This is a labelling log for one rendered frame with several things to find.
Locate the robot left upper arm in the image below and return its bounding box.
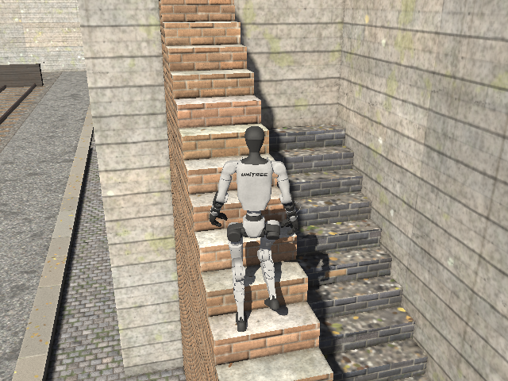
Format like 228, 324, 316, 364
216, 160, 238, 203

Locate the robot left shin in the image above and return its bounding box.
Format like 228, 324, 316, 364
232, 267, 245, 321

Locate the robot right hand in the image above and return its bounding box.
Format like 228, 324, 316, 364
281, 219, 299, 235

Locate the robot left hand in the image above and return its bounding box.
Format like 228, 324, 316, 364
209, 213, 228, 227

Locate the robot right thigh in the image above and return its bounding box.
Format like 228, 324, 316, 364
257, 220, 280, 262

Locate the robot right upper arm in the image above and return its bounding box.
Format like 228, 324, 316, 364
271, 160, 292, 204

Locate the robot right forearm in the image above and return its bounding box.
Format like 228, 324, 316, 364
283, 192, 298, 221

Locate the robot left forearm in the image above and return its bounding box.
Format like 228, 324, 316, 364
210, 191, 224, 216

